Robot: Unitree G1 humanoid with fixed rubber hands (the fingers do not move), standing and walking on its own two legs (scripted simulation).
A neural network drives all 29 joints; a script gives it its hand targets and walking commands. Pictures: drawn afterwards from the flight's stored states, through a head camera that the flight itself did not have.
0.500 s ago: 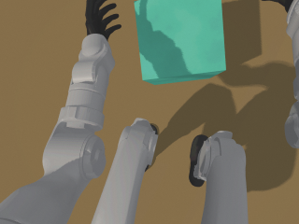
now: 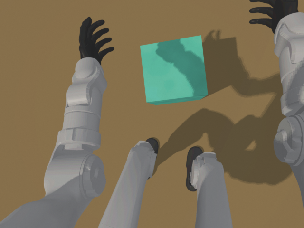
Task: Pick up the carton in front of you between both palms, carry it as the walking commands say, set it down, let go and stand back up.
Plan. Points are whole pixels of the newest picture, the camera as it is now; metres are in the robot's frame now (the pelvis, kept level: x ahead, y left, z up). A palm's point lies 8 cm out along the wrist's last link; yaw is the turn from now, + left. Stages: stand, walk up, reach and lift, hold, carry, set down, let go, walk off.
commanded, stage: set down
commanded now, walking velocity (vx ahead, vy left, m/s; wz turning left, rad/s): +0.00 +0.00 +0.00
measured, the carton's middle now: (174, 76) +0.51 +0.04 -0.46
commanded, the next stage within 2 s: let go in 0.08 s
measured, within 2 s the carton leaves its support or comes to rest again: neither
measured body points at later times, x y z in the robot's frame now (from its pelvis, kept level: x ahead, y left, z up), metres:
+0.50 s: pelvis +0.05 +0.01 +0.12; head +0.28 -0.02 +0.50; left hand +0.40 +0.22 +0.01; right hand +0.45 -0.20 +0.00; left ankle +0.09 +0.13 -0.55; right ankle +0.08 -0.09 -0.55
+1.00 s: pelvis +0.11 +0.02 +0.18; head +0.18 +0.01 +0.63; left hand +0.29 +0.25 +0.11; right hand +0.32 -0.21 +0.09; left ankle +0.09 +0.13 -0.55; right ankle +0.08 -0.09 -0.55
